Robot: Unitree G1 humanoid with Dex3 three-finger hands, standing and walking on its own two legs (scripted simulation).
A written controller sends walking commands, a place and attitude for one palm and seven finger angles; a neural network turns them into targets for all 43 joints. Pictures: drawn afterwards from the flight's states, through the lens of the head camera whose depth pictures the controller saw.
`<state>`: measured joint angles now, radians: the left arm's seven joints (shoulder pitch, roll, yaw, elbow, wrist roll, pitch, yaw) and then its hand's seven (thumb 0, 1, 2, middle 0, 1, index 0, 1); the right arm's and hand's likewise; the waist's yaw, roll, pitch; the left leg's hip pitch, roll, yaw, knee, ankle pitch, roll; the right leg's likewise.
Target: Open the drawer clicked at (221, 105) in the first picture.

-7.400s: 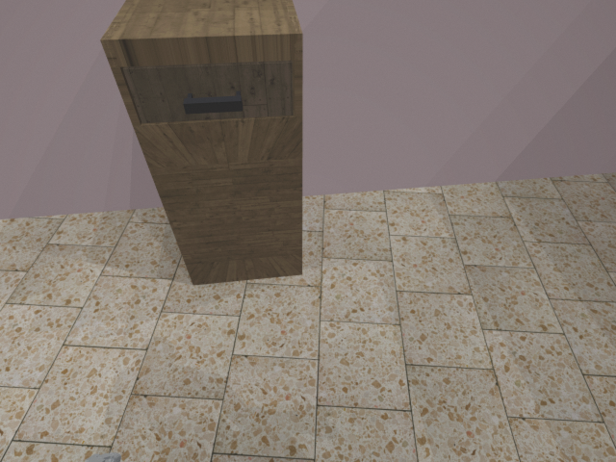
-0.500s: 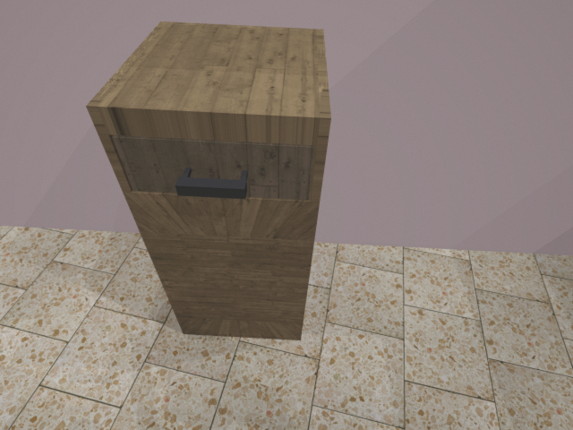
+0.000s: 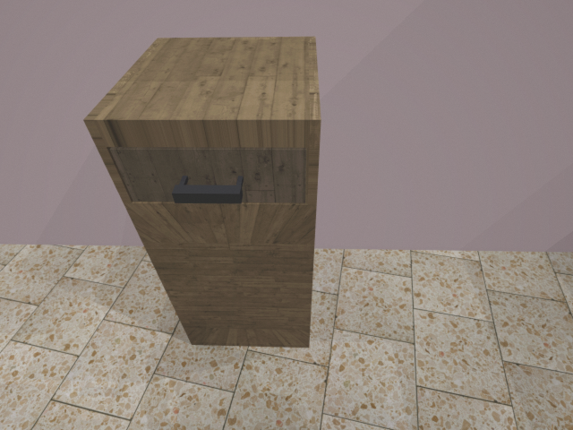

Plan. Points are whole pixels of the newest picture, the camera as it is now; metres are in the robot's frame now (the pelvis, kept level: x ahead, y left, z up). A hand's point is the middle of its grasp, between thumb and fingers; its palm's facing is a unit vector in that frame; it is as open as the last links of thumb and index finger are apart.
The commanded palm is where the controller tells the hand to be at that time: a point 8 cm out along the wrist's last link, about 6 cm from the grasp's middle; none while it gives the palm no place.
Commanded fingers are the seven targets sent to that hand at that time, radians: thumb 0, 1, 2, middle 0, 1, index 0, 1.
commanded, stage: look again from close up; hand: left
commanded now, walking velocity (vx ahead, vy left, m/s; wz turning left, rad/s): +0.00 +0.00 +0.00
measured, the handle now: (210, 187) +0.56 +0.19 +0.03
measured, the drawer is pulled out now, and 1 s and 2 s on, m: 0.00 0.00 0.00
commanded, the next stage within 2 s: raise the hand with hooked fingers in 0.24 s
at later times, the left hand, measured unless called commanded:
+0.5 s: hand out of the picture +0.15 +0.19 -0.08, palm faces -0.09 -0.77 -0.63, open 7.4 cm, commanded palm +0.13 +0.20 -0.04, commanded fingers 0.00 0.69 0.81 -0.22 -0.44 -0.22 -0.44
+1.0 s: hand (157, 353) +0.23 +0.20 +0.00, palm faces +0.11 -0.07 -0.99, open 10.0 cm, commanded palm +0.20 +0.20 +0.05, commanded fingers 0.00 0.11 0.56 -0.26 -0.81 -0.26 -0.81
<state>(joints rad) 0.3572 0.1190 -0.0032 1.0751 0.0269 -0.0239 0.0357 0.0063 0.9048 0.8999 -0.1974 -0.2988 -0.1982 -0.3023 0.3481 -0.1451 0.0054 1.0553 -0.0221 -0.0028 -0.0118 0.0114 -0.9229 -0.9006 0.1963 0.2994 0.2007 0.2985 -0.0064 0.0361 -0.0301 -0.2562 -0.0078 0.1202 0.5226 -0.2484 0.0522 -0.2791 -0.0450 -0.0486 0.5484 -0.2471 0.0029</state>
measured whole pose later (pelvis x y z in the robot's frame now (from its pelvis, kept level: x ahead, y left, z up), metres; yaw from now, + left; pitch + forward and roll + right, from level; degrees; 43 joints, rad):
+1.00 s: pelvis +0.03 -0.05 -0.03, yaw +1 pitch +8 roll +2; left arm 0.36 0.37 -0.02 -0.09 1.01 -0.01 0.39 0.00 0.31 0.65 -0.26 -0.67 -0.26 -0.67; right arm 0.03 -0.20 0.01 0.53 -0.07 0.09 0.04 0.01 -0.91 -0.90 0.20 0.30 0.20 0.30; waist 0.12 0.03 -0.09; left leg -0.54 0.04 0.07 0.83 -0.41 -0.03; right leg -0.57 -0.01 -0.09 0.88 -0.45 -0.07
